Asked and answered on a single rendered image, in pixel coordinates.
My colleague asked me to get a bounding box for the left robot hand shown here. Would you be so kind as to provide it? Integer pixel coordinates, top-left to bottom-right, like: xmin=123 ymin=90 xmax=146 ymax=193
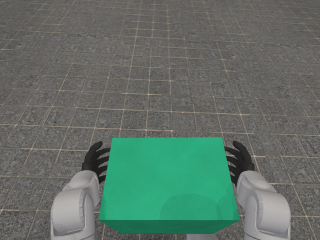
xmin=81 ymin=141 xmax=111 ymax=184

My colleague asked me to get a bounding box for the right robot hand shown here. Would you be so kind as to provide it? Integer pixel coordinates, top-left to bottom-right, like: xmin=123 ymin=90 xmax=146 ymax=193
xmin=224 ymin=140 xmax=255 ymax=187

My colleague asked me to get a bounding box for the robot right forearm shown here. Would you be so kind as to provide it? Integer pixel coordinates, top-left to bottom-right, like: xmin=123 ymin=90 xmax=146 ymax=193
xmin=236 ymin=170 xmax=291 ymax=240

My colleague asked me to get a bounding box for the robot left forearm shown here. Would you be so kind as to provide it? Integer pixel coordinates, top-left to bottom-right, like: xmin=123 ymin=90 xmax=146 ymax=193
xmin=50 ymin=170 xmax=100 ymax=240

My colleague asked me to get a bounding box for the carton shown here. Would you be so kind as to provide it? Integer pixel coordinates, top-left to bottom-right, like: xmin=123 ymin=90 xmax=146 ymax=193
xmin=98 ymin=137 xmax=240 ymax=234

